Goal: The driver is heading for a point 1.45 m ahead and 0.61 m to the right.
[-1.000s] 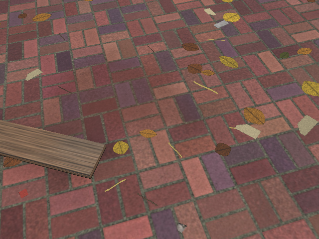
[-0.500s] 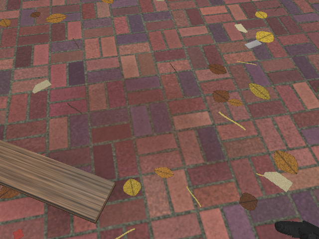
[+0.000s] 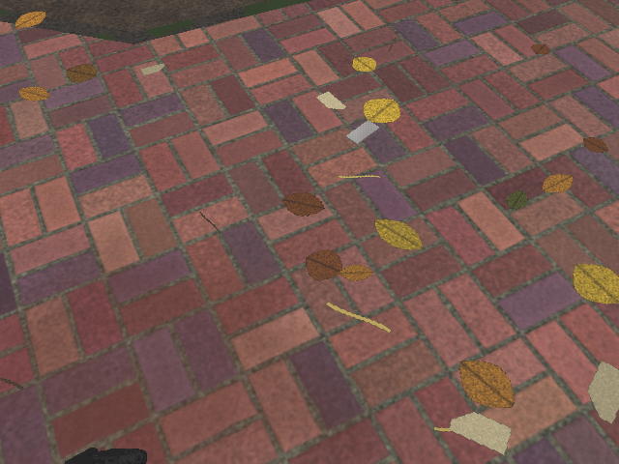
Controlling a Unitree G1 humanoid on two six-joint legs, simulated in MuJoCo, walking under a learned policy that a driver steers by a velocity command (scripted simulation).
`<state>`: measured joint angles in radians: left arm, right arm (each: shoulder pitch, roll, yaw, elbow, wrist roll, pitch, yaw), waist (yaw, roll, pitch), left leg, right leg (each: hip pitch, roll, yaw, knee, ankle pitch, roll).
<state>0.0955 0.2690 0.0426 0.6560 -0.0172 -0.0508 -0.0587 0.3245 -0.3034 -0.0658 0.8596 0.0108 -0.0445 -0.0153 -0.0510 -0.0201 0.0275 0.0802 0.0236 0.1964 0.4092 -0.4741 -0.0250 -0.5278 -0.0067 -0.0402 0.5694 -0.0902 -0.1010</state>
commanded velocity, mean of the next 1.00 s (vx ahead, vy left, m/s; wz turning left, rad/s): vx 0.50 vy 0.00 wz -0.57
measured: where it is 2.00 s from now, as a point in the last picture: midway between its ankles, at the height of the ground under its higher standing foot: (487, 242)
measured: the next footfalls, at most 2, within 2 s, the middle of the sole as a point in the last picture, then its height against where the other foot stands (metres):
left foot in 0.48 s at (282, 457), level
right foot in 1.00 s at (446, 385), level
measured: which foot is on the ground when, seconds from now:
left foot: down 0.00-0.02, up 0.04-0.46, down 0.48-1.00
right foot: down 0.00-0.50, up 0.52-0.98, down 1.00-1.00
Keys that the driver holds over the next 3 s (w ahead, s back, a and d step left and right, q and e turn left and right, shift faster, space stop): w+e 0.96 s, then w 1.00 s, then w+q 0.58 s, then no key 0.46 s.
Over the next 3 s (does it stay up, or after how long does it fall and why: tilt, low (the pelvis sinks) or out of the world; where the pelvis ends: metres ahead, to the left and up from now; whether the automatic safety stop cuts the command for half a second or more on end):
stays up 1.38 -0.67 0.02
